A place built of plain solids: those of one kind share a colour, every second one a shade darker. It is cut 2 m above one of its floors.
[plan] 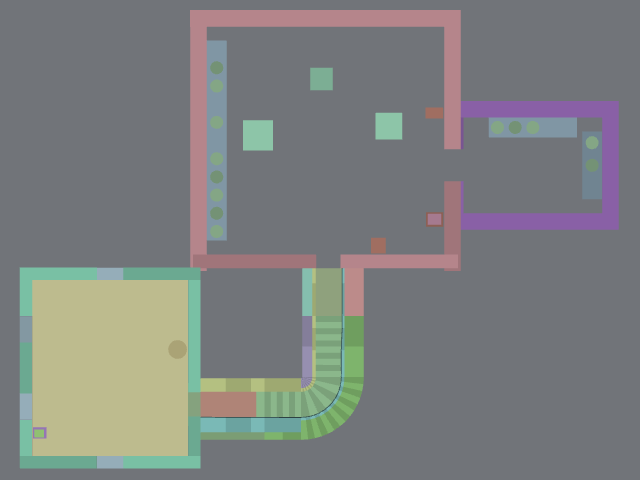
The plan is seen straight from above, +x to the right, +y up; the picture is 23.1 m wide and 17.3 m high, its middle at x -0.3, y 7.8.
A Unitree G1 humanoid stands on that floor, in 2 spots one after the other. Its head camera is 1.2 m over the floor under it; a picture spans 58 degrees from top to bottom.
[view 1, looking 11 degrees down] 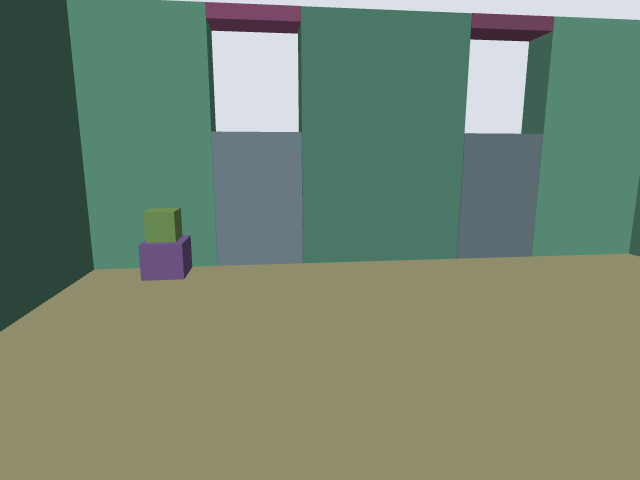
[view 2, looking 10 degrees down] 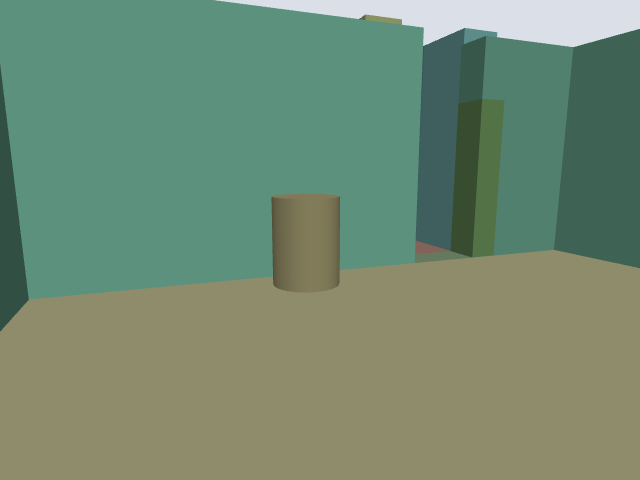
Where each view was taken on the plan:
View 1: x -5.90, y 1.88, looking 173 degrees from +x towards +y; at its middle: wall_yard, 4.90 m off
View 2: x -9.47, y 5.26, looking -21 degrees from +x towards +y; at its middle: cask_yard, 4.03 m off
